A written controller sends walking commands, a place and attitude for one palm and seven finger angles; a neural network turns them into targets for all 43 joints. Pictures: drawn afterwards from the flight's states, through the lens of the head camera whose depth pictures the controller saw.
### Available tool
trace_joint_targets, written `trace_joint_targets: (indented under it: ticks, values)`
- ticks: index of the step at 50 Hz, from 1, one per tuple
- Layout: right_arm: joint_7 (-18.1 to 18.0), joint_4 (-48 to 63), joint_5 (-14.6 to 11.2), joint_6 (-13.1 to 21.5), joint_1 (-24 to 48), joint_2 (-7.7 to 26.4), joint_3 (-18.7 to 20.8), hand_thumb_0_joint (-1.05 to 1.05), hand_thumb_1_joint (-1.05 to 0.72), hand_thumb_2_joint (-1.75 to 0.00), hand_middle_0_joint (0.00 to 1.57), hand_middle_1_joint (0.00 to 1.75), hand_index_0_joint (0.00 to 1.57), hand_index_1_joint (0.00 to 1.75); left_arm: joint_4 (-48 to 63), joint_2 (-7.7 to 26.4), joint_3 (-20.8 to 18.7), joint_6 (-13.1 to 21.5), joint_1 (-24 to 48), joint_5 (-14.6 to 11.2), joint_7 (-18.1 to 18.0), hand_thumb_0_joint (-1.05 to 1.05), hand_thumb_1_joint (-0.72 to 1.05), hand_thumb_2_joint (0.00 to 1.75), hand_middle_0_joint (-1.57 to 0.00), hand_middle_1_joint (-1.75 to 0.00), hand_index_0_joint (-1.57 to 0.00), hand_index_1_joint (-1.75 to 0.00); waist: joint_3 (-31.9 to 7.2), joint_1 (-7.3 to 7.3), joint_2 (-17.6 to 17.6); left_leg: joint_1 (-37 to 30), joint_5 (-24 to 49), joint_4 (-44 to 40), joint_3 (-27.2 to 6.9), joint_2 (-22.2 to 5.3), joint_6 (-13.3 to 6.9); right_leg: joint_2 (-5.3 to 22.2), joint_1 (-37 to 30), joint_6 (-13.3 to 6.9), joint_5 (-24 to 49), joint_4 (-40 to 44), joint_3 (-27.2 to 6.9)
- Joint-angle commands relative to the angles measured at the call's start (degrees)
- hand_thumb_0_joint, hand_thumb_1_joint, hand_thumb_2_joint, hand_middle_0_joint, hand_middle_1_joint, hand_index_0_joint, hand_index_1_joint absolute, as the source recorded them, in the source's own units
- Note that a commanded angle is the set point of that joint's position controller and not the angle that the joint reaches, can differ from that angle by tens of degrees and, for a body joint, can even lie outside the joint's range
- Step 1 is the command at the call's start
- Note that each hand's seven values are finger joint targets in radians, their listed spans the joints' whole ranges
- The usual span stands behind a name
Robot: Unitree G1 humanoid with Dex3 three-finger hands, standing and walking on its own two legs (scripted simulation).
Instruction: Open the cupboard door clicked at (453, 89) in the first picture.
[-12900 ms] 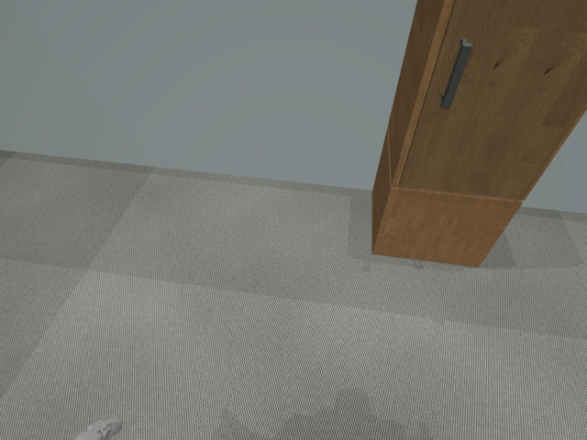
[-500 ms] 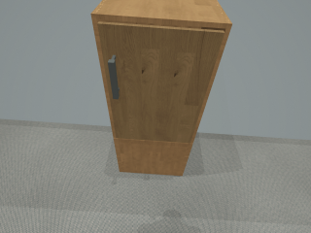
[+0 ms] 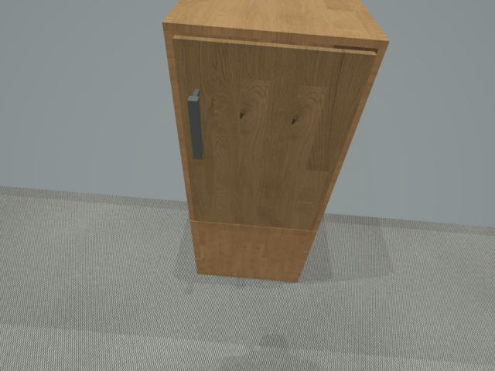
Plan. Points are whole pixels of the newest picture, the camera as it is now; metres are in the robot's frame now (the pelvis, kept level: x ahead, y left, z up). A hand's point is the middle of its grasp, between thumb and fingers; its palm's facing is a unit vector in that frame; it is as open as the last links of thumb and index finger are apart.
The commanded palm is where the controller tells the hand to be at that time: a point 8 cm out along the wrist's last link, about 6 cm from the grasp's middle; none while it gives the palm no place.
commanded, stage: look again from close up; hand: left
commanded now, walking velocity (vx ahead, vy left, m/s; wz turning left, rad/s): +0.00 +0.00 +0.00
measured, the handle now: (197, 125) +0.62 +0.17 +0.06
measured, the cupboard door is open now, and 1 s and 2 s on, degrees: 0 0 0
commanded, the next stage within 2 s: come to a stop and stand still in 0.44 s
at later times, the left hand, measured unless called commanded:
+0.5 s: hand out of the picture +0.04 +0.20 -0.17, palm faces -0.01 -0.97 -0.26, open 7.3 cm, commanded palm none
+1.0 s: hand out of the picture +0.10 +0.16 -0.17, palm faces -0.03 -0.97 -0.24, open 7.3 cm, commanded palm none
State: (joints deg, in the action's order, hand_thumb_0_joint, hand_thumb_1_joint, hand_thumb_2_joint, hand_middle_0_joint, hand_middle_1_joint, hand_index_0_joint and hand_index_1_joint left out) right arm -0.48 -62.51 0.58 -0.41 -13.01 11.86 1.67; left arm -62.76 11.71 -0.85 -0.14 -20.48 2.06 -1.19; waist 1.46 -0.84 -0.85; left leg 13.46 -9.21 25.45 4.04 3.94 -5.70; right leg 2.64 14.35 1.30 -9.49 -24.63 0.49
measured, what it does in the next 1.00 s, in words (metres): shifts its weight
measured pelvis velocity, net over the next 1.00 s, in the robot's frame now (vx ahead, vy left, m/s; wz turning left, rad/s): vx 0.06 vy -0.03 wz -0.01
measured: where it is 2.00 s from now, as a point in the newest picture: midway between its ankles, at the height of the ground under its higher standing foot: outside the picture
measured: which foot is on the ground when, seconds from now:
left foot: down 0.00-1.00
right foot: down 0.00-1.00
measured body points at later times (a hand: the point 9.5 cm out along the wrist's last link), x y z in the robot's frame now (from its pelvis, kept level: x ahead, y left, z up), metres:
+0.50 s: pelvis +0.04 -0.01 +0.01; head +0.03 -0.01 +0.46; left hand +0.04 +0.25 -0.15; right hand +0.07 -0.28 -0.14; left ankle +0.06 +0.05 -0.74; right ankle +0.07 -0.16 -0.74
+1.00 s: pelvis +0.06 -0.03 +0.01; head +0.07 -0.03 +0.46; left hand +0.10 +0.21 -0.15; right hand +0.10 -0.28 -0.15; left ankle +0.06 +0.05 -0.74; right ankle +0.07 -0.16 -0.74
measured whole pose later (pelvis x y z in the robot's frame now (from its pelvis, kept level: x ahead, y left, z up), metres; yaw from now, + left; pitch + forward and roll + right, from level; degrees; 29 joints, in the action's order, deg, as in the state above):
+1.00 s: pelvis +0.06 -0.03 +0.01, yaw +0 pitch -1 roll +0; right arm -0.2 -64.3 0.2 0.4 -10.2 11.9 0.0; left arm -61.7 12.2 0.9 0.9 -11.7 1.2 -1.8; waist 2.4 0.3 -0.3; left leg 8.9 -11.8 21.9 3.2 2.3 -3.2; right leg 0.5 10.5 0.6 -10.1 -22.0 0.3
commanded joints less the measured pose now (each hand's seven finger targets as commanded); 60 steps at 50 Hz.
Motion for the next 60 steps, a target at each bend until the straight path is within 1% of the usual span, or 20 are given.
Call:
trace_joint_targets:
  ticks: [1, 3, 6, 9, 19, 24, 29, 35, 46, 48, 49, 50, 51, 52, 53, 54, 56, 58, 59, 60]
  values:
    - [-0.5, 3.0, 0.0, 1.4, -0.1, 10.3, 1.8, 0.00, -0.90, -0.90, 0.20, 0.30, 0.20, 0.30, 2.3, 7.0, -0.9, 1.1, -2.0, -0.2, -0.7, 0.00, 0.90, 0.90, -0.20, -0.30, -0.20, -0.30, 3.1, 0.52, 2.6, 5.7, -21.6, -14.5, -15.0, -11.5, 2.5, 2.3, -1.4, -2.2, -7.0, 3.1, -3.7]
    - [-0.5, 2.8, 0.1, 1.4, 0.3, 10.6, 1.7, 0.00, -0.90, -0.90, 0.20, 0.30, 0.20, 0.30, 1.9, 7.0, -0.8, 1.1, -2.3, -0.2, -0.7, 0.00, 0.90, 0.90, -0.20, -0.30, -0.20, -0.30, 3.4, 0.32, 1.5, 5.9, -21.2, -14.8, -15.0, -11.5, 2.5, 2.4, -2.0, -2.2, -6.4, 3.1, -3.6]
    - [-0.4, 2.7, 0.0, 1.5, 0.4, 10.7, 1.6, 0.00, -0.90, -0.90, 0.20, 0.30, 0.20, 0.30, 1.9, 7.5, -0.8, 1.1, -1.7, -0.3, -0.8, 0.00, 0.90, 0.90, -0.20, -0.30, -0.20, -0.30, 3.3, 0.44, 2.3, 5.0, -19.8, -15.0, -14.8, -11.4, 2.7, 2.7, -2.0, -2.4, -5.5, 3.4, -4.0]
    - [-0.4, 2.5, 0.1, 1.4, 0.3, 11.3, 1.8, 0.00, -0.90, -0.90, 0.20, 0.30, 0.20, 0.30, 1.8, 8.0, -0.9, 1.0, -1.4, -0.3, -0.7, 0.00, 0.90, 0.90, -0.20, -0.30, -0.20, -0.30, 4.4, 0.41, 2.1, 6.0, -22.3, -16.3, -15.6, -11.7, 2.8, 2.5, -2.1, -2.2, -6.2, 3.1, -3.5]
    - [-0.3, 2.0, 0.0, 1.9, 0.6, 12.0, 1.5, 0.00, -0.90, -0.90, 0.20, 0.30, 0.20, 0.30, 2.3, 9.6, -0.6, 1.6, 1.6, -0.6, -0.8, 0.00, 0.90, 0.90, -0.20, -0.30, -0.20, -0.30, 2.5, 1.02, -0.3, 1.1, -12.7, -13.8, -13.5, -10.8, 3.1, 3.8, -2.2, -2.6, -2.8, 5.3, -5.2]
    - [-0.3, 1.6, -0.1, 2.3, 1.5, 12.3, 1.1, 0.00, -0.90, -0.90, 0.20, 0.30, 0.20, 0.30, 2.3, 10.5, -0.5, 1.9, 3.4, -0.8, -0.8, 0.00, 0.90, 0.90, -0.20, -0.30, -0.20, -0.30, 0.5, 1.06, 0.3, -1.6, -5.9, -12.3, -11.9, -10.8, 3.4, 4.4, -4.1, -2.6, 0.8, 5.7, -5.5]
    - [-0.3, 1.5, -0.2, 2.3, 2.6, 12.8, 0.9, 0.00, -0.90, -0.90, 0.20, 0.30, 0.20, 0.30, 2.6, 11.8, -0.4, 2.0, 5.5, -1.0, -0.8, 0.00, 0.90, 0.90, -0.20, -0.30, -0.20, -0.30, 0.6, 1.17, 0.4, -3.0, -0.4, -11.0, -10.8, -10.5, 3.6, 4.8, -4.3, -2.7, 2.6, 6.5, -6.0]
    - [-0.2, 1.1, -0.2, 1.2, 1.0, 7.6, -0.4, 0.00, -0.90, -0.90, 0.20, 0.30, 0.20, 0.30, 2.7, 8.2, 0.5, 1.1, 4.6, -1.1, -1.4, 0.00, 0.90, 0.90, -0.20, -0.30, -0.20, -0.30, -1.4, 1.09, -0.2, -3.8, 6.4, -7.6, -8.7, -10.0, 4.4, 5.8, -5.2, -2.2, 7.5, 5.2, -6.4]
    - [-0.3, 0.6, -0.2, 1.9, 2.8, 10.3, 0.1, 0.00, -0.90, -0.90, 0.20, 0.30, 0.20, 0.30, 3.4, 10.4, -0.1, 1.9, 7.2, -1.1, -1.1, 0.00, 0.90, 0.90, -0.20, -0.30, -0.20, -0.30, -1.8, 1.07, -0.3, -4.9, 4.1, -8.7, -9.2, -10.5, 4.1, 4.8, -5.5, -2.5, 5.2, 6.4, -6.7]
    - [-0.3, 0.4, -0.2, 2.0, 2.7, 10.2, 0.1, 0.00, -0.90, -0.90, 0.20, 0.30, 0.20, 0.30, 3.2, 10.0, -0.1, 1.9, 7.1, -1.2, -1.0, 0.00, 0.90, 0.90, -0.20, -0.30, -0.20, -0.30, -1.5, 1.04, 0.0, -5.0, 3.1, -9.1, -9.3, -10.5, 4.0, 4.6, -5.1, -2.5, 4.0, 6.7, -6.6]
    - [-0.2, 4.2, -0.6, 2.7, 2.4, 7.3, -0.5, 0.00, -0.90, -0.90, 0.20, 0.30, 0.20, 0.30, 2.0, 5.4, 0.8, 2.3, 2.4, -0.8, -3.1, 0.00, 0.90, 0.90, -0.20, -0.30, -0.20, -0.30, -2.2, 0.43, 3.7, -5.1, 9.4, -0.5, -5.4, -11.8, 4.9, 5.4, -3.8, -2.0, 9.3, 1.9, -4.7]
    - [-0.1, 5.8, -0.3, 2.9, 3.3, 10.0, -0.3, 0.00, -0.90, -0.90, 0.20, 0.30, 0.20, 0.30, 3.5, 10.6, 0.3, 3.2, 5.0, -1.0, -2.6, 0.00, 0.90, 0.90, -0.20, -0.30, -0.20, -0.30, -1.0, 0.98, 5.6, -3.2, 8.6, -1.5, -6.8, -9.5, 5.2, 5.6, -3.3, -3.4, 11.4, 0.6, -5.7]
    - [-0.4, 5.3, 0.3, 3.4, -0.1, 9.1, 0.2, 0.00, -0.90, -0.90, 0.20, 0.30, 0.20, 0.30, 4.6, 10.6, -0.1, 3.2, 5.9, -1.0, -2.3, 0.00, 0.90, 0.90, -0.20, -0.30, -0.20, -0.30, -5.4, 1.80, 9.5, -5.5, 15.1, -2.4, -8.3, -9.9, 5.3, 4.8, -5.1, -4.6, 10.6, -2.6, -5.7]
    - [-0.8, 5.9, 0.3, 3.4, -0.5, 9.4, 0.3, 0.00, -0.90, -0.90, 0.20, 0.30, 0.20, 0.30, 5.0, 10.3, -0.3, 3.0, 5.2, -1.3, -2.1, 0.00, 0.90, 0.90, -0.20, -0.30, -0.20, -0.30, -8.6, 1.18, 8.1, -6.7, 20.2, -1.0, -8.7, -10.9, 4.5, 4.0, -6.2, -4.6, 10.2, -2.6, -4.7]
    - [-1.1, 6.5, 0.1, 3.1, -0.6, 9.3, 0.2, 0.00, -0.90, -0.90, 0.20, 0.30, 0.20, 0.30, 4.8, 9.5, -0.1, 2.7, 5.7, -1.4, -1.9, 0.00, 0.90, 0.90, -0.20, -0.30, -0.20, -0.30, -8.7, 1.46, 5.0, -6.7, 18.9, -1.3, -8.9, -11.4, 4.1, 3.5, -6.3, -4.3, 7.5, -2.2, -3.9]
    - [-1.1, 6.9, 0.0, 2.8, 0.3, 8.8, 0.1, 0.00, -0.90, -0.90, 0.20, 0.30, 0.20, 0.30, 4.9, 8.7, 0.0, 2.4, 6.2, -1.5, -1.6, 0.00, 0.90, 0.90, -0.20, -0.30, -0.20, -0.30, -7.1, 1.23, 3.2, -5.6, 13.7, -2.4, -9.1, -11.1, 3.6, 3.3, -5.7, -4.0, 4.9, -1.2, -4.2]
    - [-1.0, 7.8, 0.1, 2.4, 0.5, 9.6, 0.3, 0.00, -0.90, -0.90, 0.20, 0.30, 0.20, 0.30, 5.3, 8.8, -0.1, 1.9, 7.5, -1.3, -1.3, 0.00, 0.90, 0.90, -0.20, -0.30, -0.20, -0.30, -2.1, 1.25, -0.6, -1.7, 6.4, -4.2, -9.9, -10.9, 3.2, 3.0, -3.9, -4.0, 1.3, -0.5, -4.2]
    - [-0.7, 8.1, 0.2, 2.2, 1.2, 10.2, 0.4, 0.00, -0.90, -0.90, 0.20, 0.30, 0.20, 0.30, 5.7, 9.0, 0.0, 1.7, 7.9, -1.2, -1.0, 0.00, 0.90, 0.90, -0.20, -0.30, -0.20, -0.30, 2.7, 1.27, -1.9, 1.2, -3.9, -6.8, -10.4, -10.0, 3.1, 2.9, -1.3, -4.0, -4.3, 1.4, -5.6]
    - [-0.6, 8.2, 0.3, 2.2, 1.0, 10.5, 0.5, 0.00, -0.90, -0.90, 0.20, 0.30, 0.20, 0.30, 5.9, 9.2, -0.1, 1.7, 7.8, -1.2, -0.9, 0.00, 0.90, 0.90, -0.20, -0.30, -0.20, -0.30, 3.7, 1.37, -2.0, 1.9, -7.1, -7.5, -10.6, -9.7, 3.1, 2.8, -0.5, -4.2, -6.2, 2.1, -6.1]
    - [-0.5, 7.9, 0.4, 2.1, 0.7, 10.1, 0.4, 0.00, -0.90, -0.90, 0.20, 0.30, 0.20, 0.30, 5.9, 9.2, -0.1, 1.7, 7.9, -1.1, -0.8, 0.00, 0.90, 0.90, -0.20, -0.30, -0.20, -0.30, 4.4, 1.38, -0.3, 2.0, -7.9, -8.2, -10.8, -9.6, 3.0, 2.6, 0.0, -4.3, -6.3, 1.9, -6.1]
